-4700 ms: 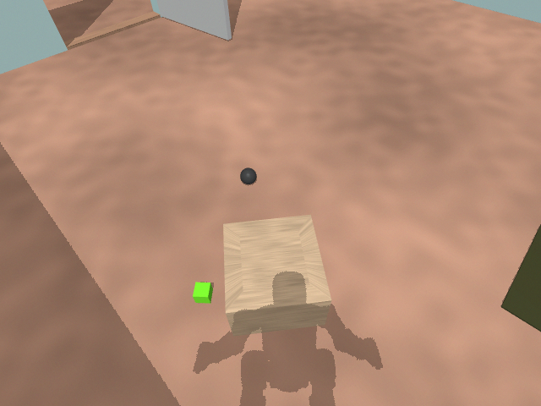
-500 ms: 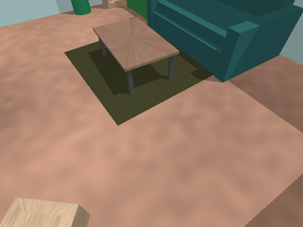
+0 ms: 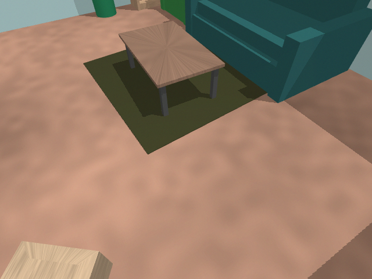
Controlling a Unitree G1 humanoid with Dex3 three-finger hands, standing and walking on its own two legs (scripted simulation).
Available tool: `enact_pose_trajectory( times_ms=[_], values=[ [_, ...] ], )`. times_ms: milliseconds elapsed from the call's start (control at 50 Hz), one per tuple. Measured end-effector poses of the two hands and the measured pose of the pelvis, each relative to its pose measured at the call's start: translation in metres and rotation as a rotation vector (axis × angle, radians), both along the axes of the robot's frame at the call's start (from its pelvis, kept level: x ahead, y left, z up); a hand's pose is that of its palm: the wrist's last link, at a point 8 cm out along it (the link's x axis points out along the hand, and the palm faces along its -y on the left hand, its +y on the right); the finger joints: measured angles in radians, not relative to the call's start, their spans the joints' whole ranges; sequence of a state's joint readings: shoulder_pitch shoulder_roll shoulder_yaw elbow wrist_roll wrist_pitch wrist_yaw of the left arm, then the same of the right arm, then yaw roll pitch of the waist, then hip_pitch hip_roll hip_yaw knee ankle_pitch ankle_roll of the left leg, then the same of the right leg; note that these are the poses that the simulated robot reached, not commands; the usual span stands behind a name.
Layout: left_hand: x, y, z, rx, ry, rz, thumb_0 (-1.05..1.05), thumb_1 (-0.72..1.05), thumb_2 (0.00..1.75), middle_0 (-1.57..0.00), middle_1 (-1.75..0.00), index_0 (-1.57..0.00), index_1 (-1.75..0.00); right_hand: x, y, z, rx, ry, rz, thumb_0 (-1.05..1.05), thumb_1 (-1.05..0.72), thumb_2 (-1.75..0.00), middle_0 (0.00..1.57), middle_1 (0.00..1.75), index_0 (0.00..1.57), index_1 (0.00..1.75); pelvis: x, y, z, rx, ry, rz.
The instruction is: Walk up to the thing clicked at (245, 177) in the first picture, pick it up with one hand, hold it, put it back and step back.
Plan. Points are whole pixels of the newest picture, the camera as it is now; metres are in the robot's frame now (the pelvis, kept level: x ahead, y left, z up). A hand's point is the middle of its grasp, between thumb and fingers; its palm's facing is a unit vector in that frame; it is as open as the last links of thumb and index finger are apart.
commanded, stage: stand
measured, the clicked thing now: out of the picture +0.22 +1.21 -0.74
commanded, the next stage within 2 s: walk up in 1.56 s
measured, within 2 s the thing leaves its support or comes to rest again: neither
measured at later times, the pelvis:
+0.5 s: pelvis +0.00 +0.00 +0.00, yaw +1 degrees
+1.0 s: pelvis +0.01 +0.00 +0.00, yaw +1 degrees
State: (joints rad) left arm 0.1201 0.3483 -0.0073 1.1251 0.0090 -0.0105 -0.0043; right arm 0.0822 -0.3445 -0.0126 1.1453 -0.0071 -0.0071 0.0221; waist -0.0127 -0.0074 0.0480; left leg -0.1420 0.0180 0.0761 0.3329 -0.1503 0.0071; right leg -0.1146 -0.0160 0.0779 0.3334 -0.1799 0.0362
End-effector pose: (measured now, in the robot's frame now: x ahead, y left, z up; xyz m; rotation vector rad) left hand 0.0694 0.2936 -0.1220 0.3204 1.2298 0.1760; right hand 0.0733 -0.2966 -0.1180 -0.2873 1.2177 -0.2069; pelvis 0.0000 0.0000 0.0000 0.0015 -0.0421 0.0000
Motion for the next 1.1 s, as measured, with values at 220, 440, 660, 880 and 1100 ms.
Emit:
enact_pose_trajectory(
  times_ms=[220, 440, 660, 880, 1100],
  values=[
    [0.006, 0.0, 0.001, 0.002, -0.013, 0.002, 0.01, 0.91, 0.9, -0.2, -0.3, -0.2, -0.3, 0.003, -0.002, 0.001, -0.005, -0.003, 0.0, 0.01, -0.9, -0.9, 0.2, 0.3, 0.2, 0.3, 0.004, -0.001, 0.0, 0.0, -0.006, 0.004],
    [0.004, 0.0, 0.002, 0.003, -0.013, 0.005, 0.01, 0.91, 0.9, -0.2, -0.3, -0.2, -0.3, 0.001, -0.003, 0.001, -0.007, 0.005, 0.004, 0.01, -0.9, -0.9, 0.2, 0.3, 0.2, 0.3, 0.002, -0.002, 0.0, -0.002, -0.005, 0.01],
    [-0.004, 0.002, 0.001, 0.005, 0.012, 0.018, 0.01, 0.91, 0.9, -0.2, -0.3, -0.2, -0.3, -0.001, -0.002, 0.0, -0.006, 0.023, 0.012, 0.01, -0.9, -0.9, 0.2, 0.3, 0.2, 0.3, 0.004, -0.001, 0.001, 0.0, -0.001, 0.015],
    [-0.004, 0.002, 0.001, 0.007, 0.008, 0.022, 0.01, 0.91, 0.9, -0.2, -0.3, -0.2, -0.3, 0.006, -0.001, 0.0, -0.005, 0.013, 0.019, 0.01, -0.9, -0.9, 0.2, 0.3, 0.2, 0.3, 0.006, -0.002, 0.001, -0.001, -0.001, 0.019],
    [0.0, 0.002, 0.0, 0.003, 0.007, 0.022, 0.01, 0.91, 0.9, -0.2, -0.3, -0.2, -0.3, 0.01, -0.001, 0.001, -0.01, 0.016, 0.023, 0.01, -0.9, -0.9, 0.2, 0.3, 0.2, 0.3, 0.01, -0.001, 0.001, -0.002, 0.003, 0.024]
  ],
)
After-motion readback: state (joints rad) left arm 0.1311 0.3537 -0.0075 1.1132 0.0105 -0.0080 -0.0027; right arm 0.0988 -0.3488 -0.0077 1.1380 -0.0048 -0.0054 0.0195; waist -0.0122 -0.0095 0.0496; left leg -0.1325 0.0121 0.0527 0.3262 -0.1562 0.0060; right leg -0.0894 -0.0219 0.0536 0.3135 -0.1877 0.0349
